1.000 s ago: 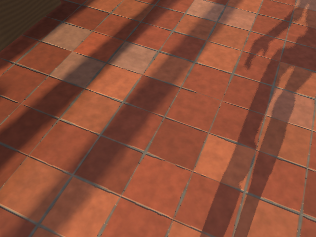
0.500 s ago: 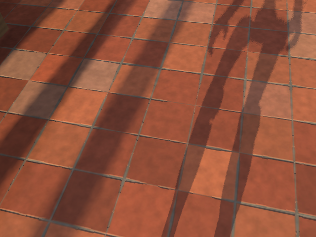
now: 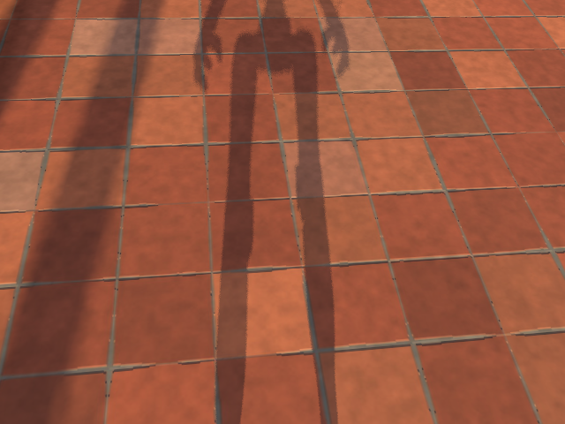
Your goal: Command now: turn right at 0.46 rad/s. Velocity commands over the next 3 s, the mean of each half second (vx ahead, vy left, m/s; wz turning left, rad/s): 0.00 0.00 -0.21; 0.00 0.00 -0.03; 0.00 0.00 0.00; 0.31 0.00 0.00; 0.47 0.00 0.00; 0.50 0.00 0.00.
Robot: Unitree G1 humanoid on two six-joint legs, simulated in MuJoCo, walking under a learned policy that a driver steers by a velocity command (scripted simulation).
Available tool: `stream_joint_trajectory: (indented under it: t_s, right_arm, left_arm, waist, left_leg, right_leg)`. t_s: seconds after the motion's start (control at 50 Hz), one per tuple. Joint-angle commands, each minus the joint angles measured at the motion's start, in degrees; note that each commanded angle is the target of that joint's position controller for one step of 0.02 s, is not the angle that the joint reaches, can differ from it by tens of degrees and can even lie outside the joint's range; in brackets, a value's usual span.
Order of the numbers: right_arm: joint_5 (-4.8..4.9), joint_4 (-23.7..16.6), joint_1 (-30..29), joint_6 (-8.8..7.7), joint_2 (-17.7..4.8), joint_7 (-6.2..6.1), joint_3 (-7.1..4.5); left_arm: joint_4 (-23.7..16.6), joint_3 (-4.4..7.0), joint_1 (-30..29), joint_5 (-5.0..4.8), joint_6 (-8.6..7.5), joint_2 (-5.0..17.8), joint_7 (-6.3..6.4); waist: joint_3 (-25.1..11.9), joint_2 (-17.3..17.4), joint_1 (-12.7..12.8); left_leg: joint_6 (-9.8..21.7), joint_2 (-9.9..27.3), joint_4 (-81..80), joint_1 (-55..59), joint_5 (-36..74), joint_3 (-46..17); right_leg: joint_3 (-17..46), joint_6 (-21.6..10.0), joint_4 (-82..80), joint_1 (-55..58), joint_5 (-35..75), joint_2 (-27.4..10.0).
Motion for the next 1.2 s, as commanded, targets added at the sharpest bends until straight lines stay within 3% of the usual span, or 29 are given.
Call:
stream_joint_trajectory:
  t_s: [0.02,0.1,0.14,0.16,0.18,0.2,0.22,0.24,0.26,0.28,0.32,0.38,0.42,0.46,0.48,0.52,0.54,0.56,0.58,0.88,1.2]
  right_arm:
    - [-0.13,-1.6,3.2,-0.56,-10.3,0.46,-3.08]
    - [0.02,-0.6,2.3,-0.24,-11.3,1.51,-3.41]
    - [0.92,0.1,1.2,0.33,-11.2,1.62,-3.37]
    - [0.95,0.5,3.0,0.37,-9.6,1.61,-2.96]
    - [-0.14,-1.3,5.6,0.61,-3.8,2.06,-1.42]
    - [0.7,-1.6,1.8,1.87,-4.5,1.19,-1.29]
    - [0.9,-0.8,1.4,2.63,-7.1,1.08,-1.91]
    - [1.03,0.2,1.4,2.77,-7.0,1.34,-2.07]
    - [1.06,1.5,2.7,2.66,-7.3,1.55,-2.25]
    - [0.53,2.3,3.5,2.74,-7.8,1.73,-2.54]
    - [0.39,4.0,5.4,2.67,-6.6,1.9,-2.24]
    - [0.77,4.7,3.6,2.84,-4.8,1.63,-1.57]
    - [0.86,5.4,3.1,2.85,-4.7,1.21,-1.44]
    - [0.99,6.7,4.3,2.47,-4.2,0.74,-1.22]
    - [0.81,7.6,5.5,2.02,-3.6,0.55,-0.9]
    - [-0.35,8.3,6.0,0.5,-6.4,0.22,-0.93]
    - [0.76,9.2,2.5,0.32,-8.8,0.55,-1.5]
    - [0.89,9.2,1.5,-0.05,-6.1,1.12,-0.97]
    - [0.79,10.0,2.1,-0.39,-5.3,1.27,-0.69]
    - [0.92,18.1,3.0,-0.71,-3.6,0.36,0.19]
    - [0.98,22.6,5.6,-0.95,-0.9,0.05,1.16]
  left_arm:
    - [-5.1,-0.23,-2.8,-0.32,-0.58,2.0,-0.08]
    - [-5.0,-0.91,-1.8,-0.83,-1.05,1.7,0.83]
    - [-3.8,-1.44,1.1,-0.19,-2.03,0.9,1.39]
    - [-3.6,-1.28,1.5,0.87,-2.87,3.1,1.82]
    - [-4.6,-1.13,2.4,1.55,-3.71,7.2,2.23]
    - [-3.9,-0.71,1.8,0.26,-4.15,8.7,2.71]
    - [-3.7,-1.57,0.2,0.08,-4.43,5.4,2.62]
    - [-3.6,-2.57,-2.7,0.04,-4.54,3.0,2.72]
    - [-3.6,-2.95,-4.8,0.44,-4.39,2.3,2.95]
    - [-3.2,-2.88,-4.4,0.2,-4.57,2.8,3.44]
    - [-2.1,-3.23,-3.3,0.02,-4.8,2.2,3.58]
    - [-0.6,-3.41,-3.0,0.25,-4.95,2.0,3.56]
    - [0.4,-3.36,-2.8,0.48,-4.87,2.3,3.6]
    - [1.3,-3.37,-3.4,0.3,-4.83,2.3,3.75]
    - [1.7,-3.4,-4.2,-0.04,-4.81,2.2,3.84]
    - [2.5,-3.95,-2.5,-0.03,-5.31,0.4,3.71]
    - [3.6,-3.82,0.0,-0.37,-5.06,-0.6,3.35]
    - [5.4,-3.67,-0.8,-0.07,-4.89,0.9,3.53]
    - [6.3,-3.38,-1.1,-0.12,-4.82,1.3,3.65]
    - [17.0,-4.2,3.1,-0.14,-5.11,-0.6,4.27]
    - [22.0,-5.07,6.3,-0.17,-5.18,-3.3,4.84]
  waist:
    - [-5.0,12.1,-2.0]
    - [-5.7,13.9,-1.4]
    - [-5.7,11.5,1.5]
    - [-7.2,6.7,1.2]
    - [-10.0,-8.8,-0.4]
    - [-6.9,-11.7,2.0]
    - [-4.3,-6.0,1.1]
    - [-2.1,-5.3,-0.1]
    - [-1.5,-5.4,-1.3]
    - [-1.7,-6.7,-1.1]
    - [-4.2,-5.1,-1.2]
    - [-3.4,-5.1,-0.2]
    - [-2.9,-5.7,0.4]
    - [-3.0,-4.8,-0.4]
    - [-3.2,-3.5,-1.6]
    - [-4.4,1.2,-0.7]
    - [-1.6,8.3,2.8]
    - [-1.3,6.4,0.9]
    - [-0.6,6.1,0.3]
    - [0.1,2.7,0.1]
    - [0.7,2.8,0.4]
  left_leg:
    - [9.7,13.8,-2.7,9.5,31.6,-9.0]
    - [9.3,13.7,0.1,6.2,33.0,-8.6]
    - [6.1,12.0,4.2,2.4,28.4,-6.6]
    - [2.6,10.3,7.8,-3.3,19.7,-5.0]
    - [-1.5,5.2,19.1,-13.8,-10.1,-0.4]
    - [-2.2,0.6,22.0,-12.4,-21.3,-3.2]
    - [-2.6,1.5,24.9,-12.3,-19.7,-5.4]
    - [-2.8,1.5,24.8,-12.4,-16.5,-6.0]
    - [-3.1,1.4,23.7,-11.7,-13.5,-5.9]
    - [-3.5,0.9,24.2,-11.2,-11.6,-5.2]
    - [-4.2,0.3,23.7,-9.0,-10.5,-5.0]
    - [-4.3,0.0,17.2,-6.4,-10.1,-4.6]
    - [-4.0,-0.6,12.6,-4.7,-9.7,-4.3]
    - [-3.3,-1.0,5.3,-1.1,-5.5,-3.8]
    - [-2.9,-0.7,-1.7,3.1,1.8,-3.9]
    - [-1.7,6.5,-6.0,10.6,12.5,-11.8]
    - [0.0,6.7,-3.9,3.3,12.5,-12.4]
    - [-0.1,6.0,-5.1,0.7,8.9,-11.9]
    - [-0.6,5.2,-5.8,-0.1,7.2,-11.1]
    - [0.5,4.2,-7.5,1.9,4.0,-10.9]
    - [0.8,3.4,-7.2,0.7,5.3,-10.7]
  right_leg:
    - [-2.5,-0.9,-7.5,-1.9,-1.9,0.0]
    - [-5.4,-3.4,-19.4,6.9,-1.2,0.9]
    - [-5.8,-4.9,-36.6,15.5,12.1,0.8]
    - [0.6,-5.7,-41.9,23.2,17.9,-3.5]
    - [19.4,-8.4,-42.8,31.7,33.2,-20.8]
    - [19.5,-17.0,-39.6,20.0,44.9,-24.4]
    - [16.3,-17.9,-40.1,19.2,42.6,-21.2]
    - [12.9,-16.4,-41.0,17.6,39.0,-18.1]
    - [10.2,-14.4,-41.3,17.5,37.8,-15.2]
    - [8.6,-14.0,-40.7,18.2,41.3,-14.0]
    - [6.5,-13.9,-39.5,19.6,44.8,-13.1]
    - [6.4,-14.0,-39.5,18.1,37.7,-12.5]
    - [7.9,-14.3,-39.3,17.0,33.0,-12.6]
    - [9.0,-13.8,-38.5,15.7,29.1,-12.4]
    - [8.8,-12.3,-37.8,13.8,26.4,-11.7]
    - [8.0,-8.3,-36.5,8.9,18.5,-8.9]
    - [4.5,-7.4,-39.5,12.4,14.7,-4.6]
    - [4.2,-6.9,-39.0,16.0,15.4,-4.7]
    - [4.3,-6.9,-38.5,17.1,16.5,-5.0]
    - [3.9,-5.6,-39.8,15.2,17.6,-6.0]
    - [3.2,-5.2,-38.8,15.2,18.5,-6.5]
